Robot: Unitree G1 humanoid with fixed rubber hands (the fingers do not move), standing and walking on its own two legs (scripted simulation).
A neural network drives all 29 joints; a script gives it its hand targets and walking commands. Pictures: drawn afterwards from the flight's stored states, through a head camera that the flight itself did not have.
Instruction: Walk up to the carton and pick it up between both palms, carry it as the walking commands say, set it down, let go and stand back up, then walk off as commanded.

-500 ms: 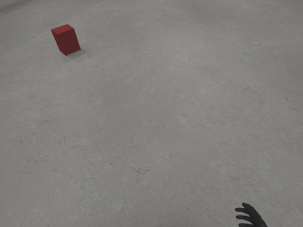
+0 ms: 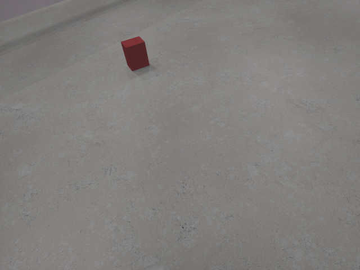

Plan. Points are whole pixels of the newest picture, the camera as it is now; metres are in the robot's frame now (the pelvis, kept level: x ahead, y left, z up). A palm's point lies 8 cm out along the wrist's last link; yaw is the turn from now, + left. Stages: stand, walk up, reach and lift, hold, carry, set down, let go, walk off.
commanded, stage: walk up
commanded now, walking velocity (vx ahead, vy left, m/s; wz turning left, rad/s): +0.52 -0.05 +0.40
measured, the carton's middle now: (135, 53) +2.18 +0.53 -0.64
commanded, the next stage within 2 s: none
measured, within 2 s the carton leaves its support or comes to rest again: neither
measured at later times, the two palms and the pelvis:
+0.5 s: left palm (102, 209) +0.31 +0.27 -0.13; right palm (292, 230) +0.23 -0.24 -0.11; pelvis +0.23 +0.02 +0.01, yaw +7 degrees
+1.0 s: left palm (115, 186) +0.37 +0.23 -0.10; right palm (250, 124) +0.62 -0.23 -0.13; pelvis +0.48 -0.01 +0.01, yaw +10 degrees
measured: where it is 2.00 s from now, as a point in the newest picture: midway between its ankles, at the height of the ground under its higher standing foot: (168, 154)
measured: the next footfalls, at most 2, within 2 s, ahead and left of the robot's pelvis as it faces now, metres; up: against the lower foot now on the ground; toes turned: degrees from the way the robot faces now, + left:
left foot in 0.22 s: +0.23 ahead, +0.11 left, +0.00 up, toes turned +12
right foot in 0.70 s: +0.53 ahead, -0.13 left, +0.00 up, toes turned +1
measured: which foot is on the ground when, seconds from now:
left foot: up 0.00-0.20, down 0.22-0.70, up 0.72-1.00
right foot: down 0.00-0.22, up 0.24-0.68, down 0.70-1.00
